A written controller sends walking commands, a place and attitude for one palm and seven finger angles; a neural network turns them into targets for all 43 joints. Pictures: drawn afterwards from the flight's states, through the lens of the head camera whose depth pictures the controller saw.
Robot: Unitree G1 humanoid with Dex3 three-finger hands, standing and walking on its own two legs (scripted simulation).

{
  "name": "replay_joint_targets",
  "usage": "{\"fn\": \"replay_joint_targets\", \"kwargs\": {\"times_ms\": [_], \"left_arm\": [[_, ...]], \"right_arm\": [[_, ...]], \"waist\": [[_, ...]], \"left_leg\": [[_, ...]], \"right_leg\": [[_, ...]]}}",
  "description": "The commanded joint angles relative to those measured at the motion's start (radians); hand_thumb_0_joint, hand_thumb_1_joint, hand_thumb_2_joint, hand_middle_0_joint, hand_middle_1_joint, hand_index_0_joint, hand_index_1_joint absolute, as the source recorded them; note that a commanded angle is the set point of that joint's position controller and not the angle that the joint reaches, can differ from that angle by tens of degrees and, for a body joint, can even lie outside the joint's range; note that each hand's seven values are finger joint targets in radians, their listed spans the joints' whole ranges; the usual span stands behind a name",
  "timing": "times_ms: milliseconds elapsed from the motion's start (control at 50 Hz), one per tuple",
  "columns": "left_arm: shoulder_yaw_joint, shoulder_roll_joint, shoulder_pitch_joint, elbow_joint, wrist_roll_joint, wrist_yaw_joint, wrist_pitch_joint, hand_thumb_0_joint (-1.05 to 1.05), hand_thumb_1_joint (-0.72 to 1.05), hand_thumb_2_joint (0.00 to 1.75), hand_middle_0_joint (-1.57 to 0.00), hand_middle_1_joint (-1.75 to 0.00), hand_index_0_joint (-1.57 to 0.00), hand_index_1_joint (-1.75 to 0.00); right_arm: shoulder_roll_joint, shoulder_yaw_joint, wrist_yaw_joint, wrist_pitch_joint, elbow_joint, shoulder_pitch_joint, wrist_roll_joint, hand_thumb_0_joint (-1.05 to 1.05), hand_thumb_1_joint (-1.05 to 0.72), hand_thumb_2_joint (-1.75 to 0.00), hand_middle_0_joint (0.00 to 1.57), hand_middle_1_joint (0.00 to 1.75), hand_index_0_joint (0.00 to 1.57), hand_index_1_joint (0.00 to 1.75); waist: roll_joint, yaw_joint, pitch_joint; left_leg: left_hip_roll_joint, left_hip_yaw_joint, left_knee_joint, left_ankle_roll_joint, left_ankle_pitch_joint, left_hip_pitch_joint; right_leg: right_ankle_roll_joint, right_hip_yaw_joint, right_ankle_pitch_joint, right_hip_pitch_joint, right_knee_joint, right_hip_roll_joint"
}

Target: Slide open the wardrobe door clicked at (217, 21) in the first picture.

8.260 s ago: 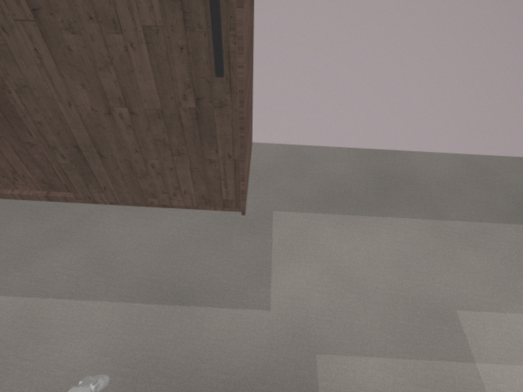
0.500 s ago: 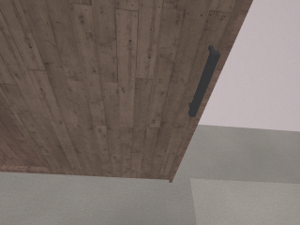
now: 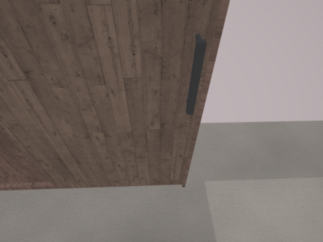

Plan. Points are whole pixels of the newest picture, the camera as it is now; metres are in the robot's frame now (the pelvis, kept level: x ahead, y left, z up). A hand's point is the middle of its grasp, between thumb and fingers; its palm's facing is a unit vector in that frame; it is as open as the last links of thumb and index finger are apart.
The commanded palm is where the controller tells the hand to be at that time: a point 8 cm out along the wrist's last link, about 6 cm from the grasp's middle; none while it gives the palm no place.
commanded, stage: come to a stop and stand still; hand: right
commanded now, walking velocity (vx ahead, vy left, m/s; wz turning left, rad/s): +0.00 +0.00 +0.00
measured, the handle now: (193, 78) +0.56 -0.08 +0.12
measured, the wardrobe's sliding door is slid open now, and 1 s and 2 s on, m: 0.00 0.00 0.00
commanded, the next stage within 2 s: look again from close up in 0.32 s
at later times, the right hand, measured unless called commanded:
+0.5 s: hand out of the picture +0.05 -0.19 -0.17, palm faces +0.02 +0.96 -0.27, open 7.4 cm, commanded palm none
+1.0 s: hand out of the picture +0.06 -0.16 -0.17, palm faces +0.03 +0.97 -0.25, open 7.4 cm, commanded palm none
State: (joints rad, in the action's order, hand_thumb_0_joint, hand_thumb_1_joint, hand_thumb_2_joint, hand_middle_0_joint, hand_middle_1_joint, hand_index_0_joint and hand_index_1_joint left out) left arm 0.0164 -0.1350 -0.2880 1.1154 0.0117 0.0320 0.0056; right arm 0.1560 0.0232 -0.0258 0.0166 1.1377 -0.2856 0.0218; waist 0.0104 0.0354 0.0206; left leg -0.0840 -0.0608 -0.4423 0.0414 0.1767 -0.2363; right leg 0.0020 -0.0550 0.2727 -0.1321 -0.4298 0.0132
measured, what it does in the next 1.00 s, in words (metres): stands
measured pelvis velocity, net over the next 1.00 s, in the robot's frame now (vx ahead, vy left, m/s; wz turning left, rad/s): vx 0.01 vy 0.04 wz -0.01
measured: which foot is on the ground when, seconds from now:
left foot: down 0.00-1.00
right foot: down 0.00-1.00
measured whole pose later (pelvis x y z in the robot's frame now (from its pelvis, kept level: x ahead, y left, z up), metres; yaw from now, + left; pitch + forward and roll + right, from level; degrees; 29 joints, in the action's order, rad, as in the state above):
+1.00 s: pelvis +0.01 +0.04 +0.00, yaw +0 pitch -2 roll -1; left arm 0.00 -0.23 -0.24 1.08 0.02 0.03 -0.01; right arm 0.20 0.01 -0.01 -0.01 1.09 -0.19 0.02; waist -0.02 0.01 0.05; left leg -0.04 -0.09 -0.50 -0.02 0.24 -0.23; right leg 0.06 -0.03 0.29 -0.11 -0.43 0.06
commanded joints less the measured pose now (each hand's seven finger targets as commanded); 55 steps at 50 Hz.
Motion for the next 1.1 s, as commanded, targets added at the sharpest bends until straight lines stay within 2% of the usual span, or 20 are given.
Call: {"fn": "replay_joint_targets", "kwargs": {"times_ms": [0, 60, 80, 100, 120, 140, 160, 200, 260, 300, 420, 540, 620, 700, 840, 900, 960, 1040, 1080], "left_arm": [[0.011, -0.1, -0.055, -0.022, -0.005, 0.002, -0.028, 0.0, 0.9, 0.9, -0.2, -0.3, -0.2, -0.3], [0.01, -0.098, -0.062, -0.012, -0.005, 0.003, -0.034, 0.0, 0.9, 0.9, -0.2, -0.3, -0.2, -0.3], [0.004, -0.142, 0.025, -0.088, -0.011, -0.01, -0.045, 0.0, 0.9, 0.9, -0.2, -0.3, -0.2, -0.3], [0.003, -0.091, -0.031, -0.105, -0.002, -0.014, -0.036, 0.0, 0.9, 0.9, -0.2, -0.3, -0.2, -0.3], [-0.006, -0.089, -0.041, -0.107, 0.01, -0.023, -0.039, 0.0, 0.9, 0.9, -0.2, -0.3, -0.2, -0.3], [-0.003, -0.102, -0.058, -0.12, 0.011, -0.021, -0.044, 0.0, 0.9, 0.9, -0.2, -0.3, -0.2, -0.3], [-0.003, -0.111, -0.066, -0.129, 0.01, -0.017, -0.047, 0.0, 0.9, 0.9, -0.2, -0.3, -0.2, -0.3], [-0.005, -0.119, -0.07, -0.139, 0.006, -0.009, -0.052, 0.0, 0.9, 0.9, -0.2, -0.3, -0.2, -0.3], [-0.004, -0.131, -0.083, -0.135, 0.004, -0.002, -0.054, 0.0, 0.9, 0.9, -0.2, -0.3, -0.2, -0.3], [-0.004, -0.136, -0.084, -0.128, 0.004, -0.001, -0.052, 0.0, 0.9, 0.9, -0.2, -0.3, -0.2, -0.3], [-0.002, -0.15, -0.073, -0.106, 0.005, 0.001, -0.052, 0.0, 0.9, 0.9, -0.2, -0.3, -0.2, -0.3], [0.001, -0.159, -0.049, -0.092, 0.007, 0.0, -0.048, 0.0, 0.9, 0.9, -0.2, -0.3, -0.2, -0.3], [0.004, -0.162, -0.036, -0.087, 0.007, -0.002, -0.043, 0.0, 0.9, 0.9, -0.2, -0.3, -0.2, -0.3], [0.005, -0.176, -0.02, -0.081, 0.007, -0.002, -0.044, 0.0, 0.9, 0.9, -0.2, -0.3, -0.2, -0.3], [0.005, -0.193, 0.001, -0.076, 0.006, -0.003, -0.041, 0.0, 0.9, 0.9, -0.2, -0.3, -0.2, -0.3], [0.003, -0.193, 0.011, -0.072, 0.007, -0.003, -0.038, 0.0, 0.9, 0.9, -0.2, -0.3, -0.2, -0.3], [0.002, -0.197, 0.009, -0.071, 0.007, -0.004, -0.037, 0.0, 0.9, 0.9, -0.2, -0.3, -0.2, -0.3], [0.001, -0.2, 0.01, -0.064, 0.007, -0.005, -0.038, 0.0, 0.9, 0.9, -0.2, -0.3, -0.2, -0.3], [0.0, -0.201, 0.011, -0.063, 0.007, -0.006, -0.038, 0.0, 0.9, 0.9, -0.2, -0.3, -0.2, -0.3]], "right_arm": [[0.074, -0.002, -0.005, -0.024, -0.014, -0.048, -0.006, 0.0, -0.9, -0.9, 0.2, 0.3, 0.2, 0.3], [0.074, -0.002, -0.007, -0.029, -0.01, -0.049, -0.008, 0.0, -0.9, -0.9, 0.2, 0.3, 0.2, 0.3], [0.105, -0.014, -0.051, -0.044, 0.018, -0.113, 0.0, 0.0, -0.9, -0.9, 0.2, 0.3, 0.2, 0.3], [0.139, -0.007, -0.039, -0.054, -0.024, -0.084, -0.004, 0.0, -0.9, -0.9, 0.2, 0.3, 0.2, 0.3], [0.149, -0.008, -0.026, -0.062, -0.043, -0.051, -0.005, 0.0, -0.9, -0.9, 0.2, 0.3, 0.2, 0.3], [0.133, -0.008, -0.019, -0.055, -0.053, -0.041, -0.003, 0.0, -0.9, -0.9, 0.2, 0.3, 0.2, 0.3], [0.113, -0.01, -0.014, -0.047, -0.058, -0.037, -0.002, 0.0, -0.9, -0.9, 0.2, 0.3, 0.2, 0.3], [0.09, -0.015, -0.009, -0.044, -0.059, -0.039, -0.003, 0.0, -0.9, -0.9, 0.2, 0.3, 0.2, 0.3], [0.096, -0.012, -0.006, -0.043, -0.062, -0.025, -0.007, 0.0, -0.9, -0.9, 0.2, 0.3, 0.2, 0.3], [0.102, -0.01, -0.005, -0.041, -0.064, -0.021, -0.009, 0.0, -0.9, -0.9, 0.2, 0.3, 0.2, 0.3], [0.135, 0.002, -0.005, -0.047, -0.076, -0.006, -0.009, 0.0, -0.9, -0.9, 0.2, 0.3, 0.2, 0.3], [0.167, 0.011, -0.004, -0.05, -0.087, 0.019, -0.009, 0.0, -0.9, -0.9, 0.2, 0.3, 0.2, 0.3], [0.184, 0.015, -0.003, -0.051, -0.096, 0.038, -0.008, 0.0, -0.9, -0.9, 0.2, 0.3, 0.2, 0.3], [0.198, 0.018, 0.0, -0.051, -0.101, 0.054, -0.01, 0.0, -0.9, -0.9, 0.2, 0.3, 0.2, 0.3], [0.214, 0.021, 0.002, -0.051, -0.101, 0.068, -0.009, 0.0, -0.9, -0.9, 0.2, 0.3, 0.2, 0.3], [0.217, 0.02, 0.005, -0.048, -0.096, 0.075, -0.01, 0.0, -0.9, -0.9, 0.2, 0.3, 0.2, 0.3], [0.22, 0.02, 0.005, -0.048, -0.096, 0.076, -0.009, 0.0, -0.9, -0.9, 0.2, 0.3, 0.2, 0.3], [0.218, 0.018, 0.006, -0.047, -0.095, 0.079, -0.01, 0.0, -0.9, -0.9, 0.2, 0.3, 0.2, 0.3], [0.22, 0.019, 0.007, -0.046, -0.093, 0.079, -0.01, 0.0, -0.9, -0.9, 0.2, 0.3, 0.2, 0.3]], "waist": [[-0.01, -0.018, 0.058], [-0.013, -0.023, 0.019], [-0.031, -0.003, 0.071], [-0.07, -0.037, -0.012], [-0.102, -0.034, -0.024], [-0.121, -0.04, -0.019], [-0.127, -0.038, 0.008], [-0.07, -0.029, 0.028], [-0.026, -0.032, 0.046], [-0.014, -0.034, 0.058], [0.007, -0.032, 0.028], [0.027, -0.032, 0.01], [0.039, -0.035, 0.005], [0.001, -0.032, -0.007], [0.006, -0.031, -0.011], [-0.005, -0.03, 0.009], [0.013, -0.032, 0.007], [-0.017, -0.029, 0.008], [-0.002, -0.028, 0.014]], "left_leg": [[-0.035, 0.058, 0.076, -0.027, -0.047, 0.037], [-0.039, 0.054, 0.068, -0.03, -0.095, 0.06], [-0.073, 0.097, 0.017, -0.055, -0.261, 0.048], [-0.088, 0.117, 0.023, -0.074, -0.042, 0.049], [-0.063, 0.093, -0.004, -0.079, 0.049, 0.026], [-0.039, 0.068, -0.027, -0.071, 0.118, 0.004], [-0.018, 0.049, -0.046, -0.066, 0.108, 0.0], [-0.008, 0.037, -0.056, -0.064, 0.037, 0.022], [-0.016, 0.037, -0.054, -0.062, -0.017, 0.023], [-0.019, 0.045, -0.045, -0.062, -0.031, 0.018], [-0.032, 0.054, -0.044, -0.068, -0.132, 0.044], [-0.047, 0.067, -0.027, -0.077, -0.18, 0.06], [-0.049, 0.074, -0.007, -0.081, -0.161, 0.059], [-0.052, 0.08, 0.0, -0.084, -0.168, 0.071], [-0.054, 0.084, 0.027, -0.087, -0.156, 0.08], [-0.055, 0.089, 0.051, -0.087, -0.092, 0.063], [-0.054, 0.09, 0.065, -0.087, -0.06, 0.06], [-0.047, 0.087, 0.067, -0.084, -0.052, 0.066], [-0.048, 0.088, 0.076, -0.084, -0.022, 0.06]], "right_leg": [[-0.018, 0.087, -0.059, -0.102, 0.137, 0.102], [-0.015, 0.077, -0.136, -0.067, 0.119, 0.103], [0.008, 0.031, -0.206, -0.149, -0.055, 0.11], [0.007, 0.047, 0.002, -0.128, -0.005, 0.049], [0.001, 0.053, -0.009, -0.124, 0.0, 0.049], [-0.008, 0.077, -0.019, -0.132, 0.027, 0.071], [-0.02, 0.102, -0.021, -0.164, 0.054, 0.093], [-0.035, 0.115, -0.087, -0.174, 0.068, 0.104], [-0.035, 0.098, -0.163, -0.148, 0.056, 0.099], [-0.034, 0.093, -0.156, -0.136, 0.063, 0.095], [-0.03, 0.071, -0.211, -0.087, 0.05, 0.089], [-0.023, 0.058, -0.191, -0.073, 0.043, 0.082], [-0.017, 0.053, -0.161, -0.062, 0.043, 0.081], [-0.013, 0.05, -0.173, -0.055, 0.049, 0.086], [-0.007, 0.047, -0.163, -0.048, 0.051, 0.091], [-0.005, 0.049, -0.127, -0.056, 0.061, 0.089], [-0.004, 0.05, -0.116, -0.055, 0.062, 0.09], [-0.005, 0.057, -0.124, -0.058, 0.075, 0.095], [-0.004, 0.056, -0.105, -0.062, 0.08, 0.095]]}}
